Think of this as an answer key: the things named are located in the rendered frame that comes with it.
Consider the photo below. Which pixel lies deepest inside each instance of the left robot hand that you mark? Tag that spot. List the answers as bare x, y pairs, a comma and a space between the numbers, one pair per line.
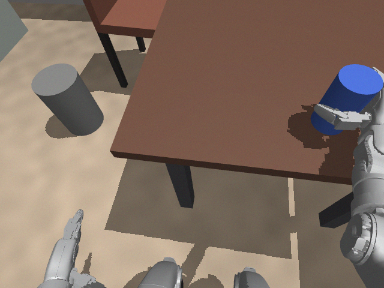
62, 260

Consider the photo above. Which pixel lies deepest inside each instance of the table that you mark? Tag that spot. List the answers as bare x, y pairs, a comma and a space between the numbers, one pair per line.
232, 85

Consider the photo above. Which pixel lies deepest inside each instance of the right robot hand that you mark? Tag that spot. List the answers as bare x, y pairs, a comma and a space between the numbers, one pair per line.
371, 114

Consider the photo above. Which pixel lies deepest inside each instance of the right robot arm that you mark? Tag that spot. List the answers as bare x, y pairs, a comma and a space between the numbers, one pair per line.
363, 240

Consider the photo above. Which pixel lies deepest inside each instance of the chair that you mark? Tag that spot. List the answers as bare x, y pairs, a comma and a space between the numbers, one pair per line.
136, 18

